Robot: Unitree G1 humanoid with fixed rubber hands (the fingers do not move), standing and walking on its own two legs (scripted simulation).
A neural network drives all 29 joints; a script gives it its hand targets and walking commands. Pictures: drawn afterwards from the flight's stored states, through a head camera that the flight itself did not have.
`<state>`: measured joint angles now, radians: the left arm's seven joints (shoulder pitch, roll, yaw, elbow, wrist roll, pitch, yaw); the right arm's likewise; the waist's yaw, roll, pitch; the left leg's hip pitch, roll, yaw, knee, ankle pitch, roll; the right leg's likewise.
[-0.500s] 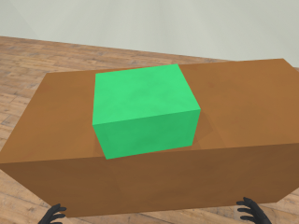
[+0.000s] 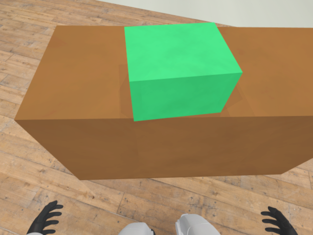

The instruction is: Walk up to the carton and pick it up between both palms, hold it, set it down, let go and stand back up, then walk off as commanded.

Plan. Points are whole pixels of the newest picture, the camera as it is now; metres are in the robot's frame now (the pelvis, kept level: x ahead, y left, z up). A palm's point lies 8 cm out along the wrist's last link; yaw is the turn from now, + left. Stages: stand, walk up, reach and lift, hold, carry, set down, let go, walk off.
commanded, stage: walk off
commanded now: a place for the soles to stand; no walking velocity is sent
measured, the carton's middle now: (174, 71) +0.58 -0.04 +0.03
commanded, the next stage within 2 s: none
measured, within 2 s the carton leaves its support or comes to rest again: neither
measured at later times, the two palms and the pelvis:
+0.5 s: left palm out of the picture -0.07 +0.29 -0.09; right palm out of the picture -0.05 -0.35 -0.12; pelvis -0.16 -0.04 -0.02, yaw -5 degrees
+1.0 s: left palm out of the picture -0.15 +0.27 -0.08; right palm out of the picture -0.29 -0.36 -0.10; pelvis -0.31 -0.03 -0.02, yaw -1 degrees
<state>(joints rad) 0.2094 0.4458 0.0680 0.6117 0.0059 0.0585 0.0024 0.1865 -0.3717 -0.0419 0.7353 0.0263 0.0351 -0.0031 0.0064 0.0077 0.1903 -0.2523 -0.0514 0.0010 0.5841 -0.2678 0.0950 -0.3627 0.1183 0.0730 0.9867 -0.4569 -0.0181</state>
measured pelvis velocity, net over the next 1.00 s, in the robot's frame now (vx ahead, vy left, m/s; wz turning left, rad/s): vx -0.31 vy -0.03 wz -0.01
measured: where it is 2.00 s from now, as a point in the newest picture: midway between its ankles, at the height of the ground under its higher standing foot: outside the picture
